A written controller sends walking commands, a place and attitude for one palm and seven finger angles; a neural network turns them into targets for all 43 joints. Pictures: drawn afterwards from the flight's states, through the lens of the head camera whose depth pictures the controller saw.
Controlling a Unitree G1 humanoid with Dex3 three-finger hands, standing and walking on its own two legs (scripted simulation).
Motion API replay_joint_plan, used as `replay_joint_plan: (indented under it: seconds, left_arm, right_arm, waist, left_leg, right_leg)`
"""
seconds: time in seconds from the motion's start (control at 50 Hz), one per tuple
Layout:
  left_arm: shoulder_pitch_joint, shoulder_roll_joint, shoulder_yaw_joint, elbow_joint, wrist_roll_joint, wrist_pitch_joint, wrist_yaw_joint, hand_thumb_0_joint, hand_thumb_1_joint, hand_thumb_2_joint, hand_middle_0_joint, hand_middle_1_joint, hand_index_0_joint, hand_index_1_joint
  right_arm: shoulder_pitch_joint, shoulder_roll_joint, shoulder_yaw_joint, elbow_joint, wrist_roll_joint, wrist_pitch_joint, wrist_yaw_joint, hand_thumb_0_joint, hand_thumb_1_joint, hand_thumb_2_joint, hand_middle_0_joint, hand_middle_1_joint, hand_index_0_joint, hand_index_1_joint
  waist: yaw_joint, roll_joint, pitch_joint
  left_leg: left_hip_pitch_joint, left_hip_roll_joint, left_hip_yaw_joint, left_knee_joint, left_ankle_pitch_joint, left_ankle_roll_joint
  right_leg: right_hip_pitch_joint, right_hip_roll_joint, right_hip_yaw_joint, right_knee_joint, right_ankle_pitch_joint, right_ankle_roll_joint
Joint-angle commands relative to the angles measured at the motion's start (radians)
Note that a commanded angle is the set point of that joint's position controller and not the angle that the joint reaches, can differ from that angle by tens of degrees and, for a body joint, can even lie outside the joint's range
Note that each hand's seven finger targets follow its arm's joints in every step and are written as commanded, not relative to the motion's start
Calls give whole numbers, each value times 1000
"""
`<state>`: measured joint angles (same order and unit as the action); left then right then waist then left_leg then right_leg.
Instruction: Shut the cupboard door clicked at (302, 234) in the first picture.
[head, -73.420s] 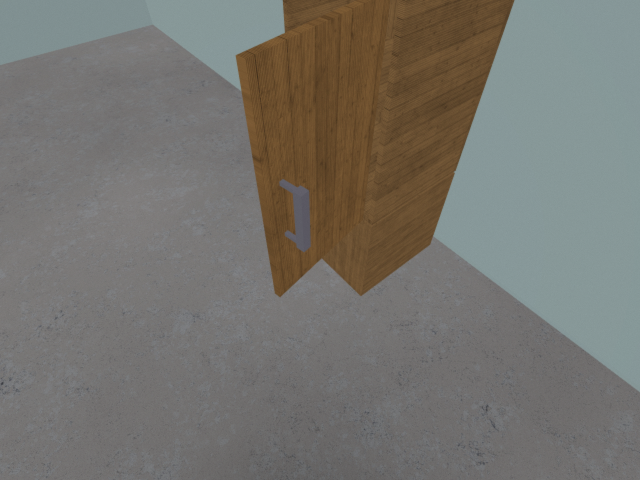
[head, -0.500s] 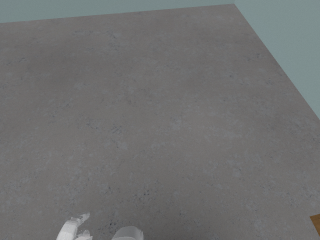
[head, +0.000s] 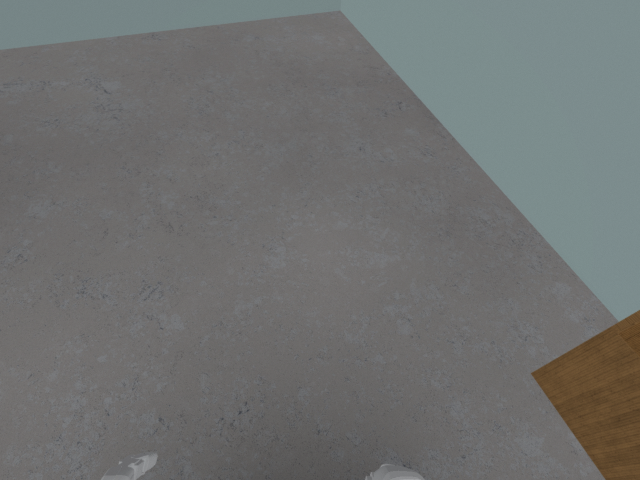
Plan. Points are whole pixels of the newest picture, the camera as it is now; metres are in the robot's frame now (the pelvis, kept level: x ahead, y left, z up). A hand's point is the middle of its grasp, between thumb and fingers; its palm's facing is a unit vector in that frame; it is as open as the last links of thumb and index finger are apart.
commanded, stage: turn to face it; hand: left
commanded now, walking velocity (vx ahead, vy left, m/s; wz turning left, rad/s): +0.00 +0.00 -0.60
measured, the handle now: out of the picture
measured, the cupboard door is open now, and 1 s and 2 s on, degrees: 2 2 2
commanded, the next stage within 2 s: take the last steps up to it in 1.62 s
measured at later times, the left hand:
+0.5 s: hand (202, 462) +0.16 +0.17 -0.19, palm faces -0.25 -0.95 -0.18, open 7.3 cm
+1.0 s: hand (267, 413) +0.22 +0.09 -0.16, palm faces -0.55 -0.79 -0.27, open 7.3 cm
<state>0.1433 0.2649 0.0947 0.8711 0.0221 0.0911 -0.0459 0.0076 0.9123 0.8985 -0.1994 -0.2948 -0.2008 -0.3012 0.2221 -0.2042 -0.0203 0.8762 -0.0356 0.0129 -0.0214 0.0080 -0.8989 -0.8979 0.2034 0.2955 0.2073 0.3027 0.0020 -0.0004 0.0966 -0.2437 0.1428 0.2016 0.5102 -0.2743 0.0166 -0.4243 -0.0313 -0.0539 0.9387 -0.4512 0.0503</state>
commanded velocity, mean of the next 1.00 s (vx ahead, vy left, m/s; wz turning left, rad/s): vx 0.00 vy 0.00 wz -0.60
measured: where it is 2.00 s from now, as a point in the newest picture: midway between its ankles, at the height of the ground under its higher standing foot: outside the picture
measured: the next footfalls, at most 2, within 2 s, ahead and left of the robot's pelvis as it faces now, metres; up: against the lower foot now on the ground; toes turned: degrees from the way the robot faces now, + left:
right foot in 0.14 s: +0.01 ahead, -0.15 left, +0.00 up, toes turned -9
left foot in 0.46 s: +0.11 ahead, +0.09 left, +0.00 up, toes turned -12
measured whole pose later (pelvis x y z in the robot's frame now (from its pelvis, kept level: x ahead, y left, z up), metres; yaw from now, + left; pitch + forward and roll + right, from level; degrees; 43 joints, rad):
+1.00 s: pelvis +0.02 -0.02 -0.01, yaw -35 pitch +1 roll -1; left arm 0.15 0.22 0.05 0.87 0.02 0.03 -0.01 0.00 0.91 0.90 -0.20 -0.30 -0.20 -0.30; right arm 0.20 -0.28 -0.06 0.91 -0.02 0.07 -0.02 0.01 -0.90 -0.90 0.20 0.29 0.20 0.30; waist -0.02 0.05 0.10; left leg -0.48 0.10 0.06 1.09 -0.48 -0.08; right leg -0.27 0.00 -0.02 0.57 -0.32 -0.01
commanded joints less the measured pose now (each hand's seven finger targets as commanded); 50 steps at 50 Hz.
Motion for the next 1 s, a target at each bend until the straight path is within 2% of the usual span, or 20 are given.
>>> replay_joint_plan:
  seconds: [0.0, 0.06, 0.08, 0.1, 0.12, 0.16, 0.22, 0.34, 0.4, 0.42, 0.44, 0.46, 0.54, 0.72, 0.8, 0.82, 0.84, 0.86, 0.9, 0.98]
  left_arm:
    - [-60, 29, -3, -103, -2, -34, 1, 0, 900, 900, -200, -300, -200, -300]
    - [16, 52, 1, -86, 1, -44, 7, 0, 900, 900, -200, -300, -200, -300]
    - [78, 91, 9, -66, 3, -51, 13, 0, 900, 900, -200, -300, -200, -300]
    - [128, 194, 26, -52, 11, -66, 25, 0, 900, 900, -200, -300, -200, -300]
    - [167, 247, 30, -37, -1, -67, 36, 0, 900, 900, -200, -300, -200, -300]
    - [109, 217, 35, -50, -1, -65, 58, 0, 900, 900, -200, -300, -200, -300]
    - [6, 157, 12, -83, -1, -69, 57, 0, 900, 900, -200, -300, -200, -300]
    - [-3, 188, 23, -83, 8, -61, 47, 0, 900, 900, -200, -300, -200, -300]
    - [-42, 164, 21, -85, -5, -52, 44, 0, 900, 900, -200, -300, -200, -300]
    - [-14, 105, 10, -99, -13, -44, 40, 0, 900, 900, -200, -300, -200, -300]
    - [24, 57, -1, -117, -17, -42, 30, 0, 900, 900, -200, -300, -200, -300]
    - [-5, 91, 0, -117, -5, -40, 31, 0, 900, 900, -200, -300, -200, -300]
    - [-7, 71, 12, -75, -4, -34, 6, 0, 900, 900, -200, -300, -200, -300]
    - [-64, 29, -2, -94, -3, -34, -1, 0, 900, 900, -200, -300, -200, -300]
    - [29, 57, 1, -69, -2, -49, 7, 0, 900, 900, -200, -300, -200, -300]
    - [105, 116, 10, -47, 3, -59, 15, 0, 900, 900, -200, -300, -200, -300]
    - [147, 225, 29, -32, 11, -73, 29, 0, 900, 900, -200, -300, -200, -300]
    - [186, 259, 31, -20, -4, -70, 40, 0, 900, 900, -200, -300, -200, -300]
    - [116, 219, 33, -29, -4, -72, 60, 0, 900, 900, -200, -300, -200, -300]
    - [13, 160, 10, -65, -3, -73, 55, 0, 900, 900, -200, -300, -200, -300]
  right_arm:
    - [55, -237, -76, -36, 4, -8, -8, 0, -900, -900, 200, 300, 200, 300]
    - [25, -243, -84, -36, 10, -3, -2, 0, -900, -900, 200, 300, 200, 300]
    - [17, -229, -83, -41, 16, -3, 2, 0, -900, -900, 200, 300, 200, 300]
    - [2, -154, -66, -76, 25, 0, 7, 0, -900, -900, 200, 300, 200, 300]
    - [-60, -136, -53, -115, 22, 11, 4, 0, -900, -900, 200, 300, 200, 300]
    - [-95, -145, -52, -116, 22, 20, -9, 0, -900, -900, 200, 300, 200, 300]
    - [-40, -149, -51, -73, 20, 18, -1, 0, -900, -900, 200, 300, 200, 300]
    - [-30, -124, -47, -84, 27, 11, 1, 0, -900, -900, 200, 300, 200, 300]
    - [84, -142, -49, -55, 28, -7, -7, 0, -900, -900, 200, 300, 200, 300]
    - [109, -218, -58, -53, 17, -18, -11, 0, -900, -900, 200, 300, 200, 300]
    - [116, -311, -76, -66, 6, -18, -13, 0, -900, -900, 200, 300, 200, 300]
    - [110, -311, -71, -69, 4, -16, -18, 0, -900, -900, 200, 300, 200, 300]
    - [-2, -223, -50, -96, 2, -21, -23, 0, -900, -900, 200, 300, 200, 300]
    - [63, -235, -73, -36, 4, -11, -9, 0, -900, -900, 200, 300, 200, 300]
    - [23, -252, -85, -36, 11, -2, 0, 0, -900, -900, 200, 300, 200, 300]
    - [10, -225, -84, -45, 20, -1, 6, 0, -900, -900, 200, 300, 200, 300]
    - [-25, -138, -60, -95, 25, 2, 10, 0, -900, -900, 200, 300, 200, 300]
    - [-61, -151, -51, -120, 23, 16, 3, 0, -900, -900, 200, 300, 200, 300]
    - [-82, -153, -47, -106, 23, 15, -13, 0, -900, -900, 200, 300, 200, 300]
    - [-44, -145, -48, -65, 20, 24, 2, 0, -900, -900, 200, 300, 200, 300]
  waist:
    - [-46, 225, -137]
    - [1, 166, -155]
    - [32, 88, -181]
    - [62, -214, -188]
    - [90, -288, -160]
    - [58, -281, -131]
    - [-2, -194, -147]
    - [-3, -170, -126]
    - [-58, -144, -162]
    - [-57, 69, -190]
    - [-48, 347, -189]
    - [-62, 327, -184]
    - [-6, 148, -128]
    - [-48, 220, -150]
    - [7, 171, -172]
    - [44, 50, -201]
    - [73, -298, -176]
    - [93, -260, -162]
    - [53, -288, -160]
    - [-6, -156, -145]
  left_leg:
    - [141, 240, -125, -106, 416, 106]
    - [77, 219, -70, 14, 344, 44]
    - [-13, 179, -42, 124, 242, -3]
    - [-245, 47, 32, 330, -137, -71]
    - [-373, -46, -63, 532, -394, -90]
    - [-458, -30, -195, 673, -304, -90]
    - [-348, -28, -186, 606, -164, -110]
    - [-179, -97, -147, 283, -145, -102]
    - [54, -105, -150, -36, 60, -89]
    - [164, 52, -322, -174, 81, -37]
    - [205, 301, -545, -227, 177, 82]
    - [144, 366, -579, -214, 226, 146]
    - [106, 211, -279, -168, 392, 110]
    - [158, 231, -125, -118, 415, 105]
    - [78, 214, -52, 38, 337, 29]
    - [-22, 160, -18, 177, 214, -24]
    - [-318, 4, 29, 392, -298, -87]
    - [-369, -37, -93, 562, -394, -96]
    - [-480, -25, -199, 675, -308, -99]
    - [-319, -40, -176, 588, -138, -117]
  right_leg:
    - [23, 19, -44, -144, -5, -13]
    - [194, 36, -66, -409, 189, -39]
    - [330, -7, -3, -526, 290, -64]
    - [488, -240, 290, -606, 518, -148]
    - [431, -366, 429, -599, 752, -244]
    - [402, -309, 430, -587, 711, -273]
    - [329, -207, 258, -543, 718, -231]
    - [211, -180, 334, -535, 570, -229]
    - [103, -113, 326, -429, 475, -143]
    - [-16, 0, 250, -297, 260, -85]
    - [-153, 98, 94, -50, -152, -29]
    - [-150, 50, 118, 138, -198, -23]
    - [-138, 1, 74, 265, -24, 8]
    - [-7, 11, -33, -102, -8, -3]
    - [213, 35, -67, -442, 210, -39]
    - [359, -39, 37, -555, 343, -72]
    - [499, -293, 380, -612, 636, -173]
    - [413, -383, 441, -589, 812, -257]
    - [467, -306, 407, -553, 837, -274]
    - [298, -191, 256, -552, 713, -227]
